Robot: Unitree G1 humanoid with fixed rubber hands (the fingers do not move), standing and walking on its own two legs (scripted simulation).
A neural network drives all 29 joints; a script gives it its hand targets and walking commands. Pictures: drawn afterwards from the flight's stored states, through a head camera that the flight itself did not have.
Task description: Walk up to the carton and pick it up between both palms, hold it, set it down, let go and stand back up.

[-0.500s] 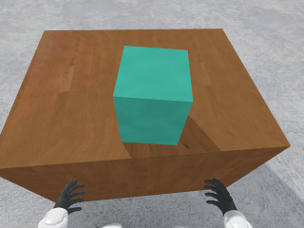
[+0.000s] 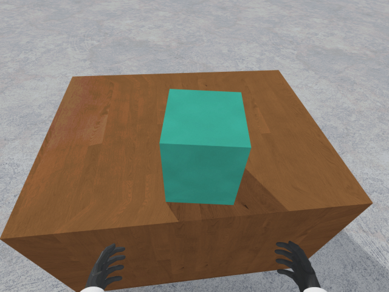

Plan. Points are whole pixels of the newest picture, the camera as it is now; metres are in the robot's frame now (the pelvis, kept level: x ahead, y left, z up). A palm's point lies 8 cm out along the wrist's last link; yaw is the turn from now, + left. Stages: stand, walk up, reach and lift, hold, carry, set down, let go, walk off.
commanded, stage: reach and lift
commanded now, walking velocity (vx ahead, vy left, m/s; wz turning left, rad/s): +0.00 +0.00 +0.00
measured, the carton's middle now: (202, 148) +0.49 -0.01 -0.02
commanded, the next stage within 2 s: none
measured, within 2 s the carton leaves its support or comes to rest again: neither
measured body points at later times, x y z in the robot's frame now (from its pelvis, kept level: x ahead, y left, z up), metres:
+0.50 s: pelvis +0.02 -0.01 +0.00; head +0.02 -0.01 +0.45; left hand +0.22 +0.20 -0.06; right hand +0.22 -0.22 -0.06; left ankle +0.01 +0.12 -0.74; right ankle +0.00 -0.12 -0.74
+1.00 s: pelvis +0.01 -0.01 -0.01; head +0.02 -0.01 +0.44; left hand +0.28 +0.19 -0.02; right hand +0.28 -0.22 -0.02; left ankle +0.01 +0.12 -0.74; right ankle -0.01 -0.12 -0.74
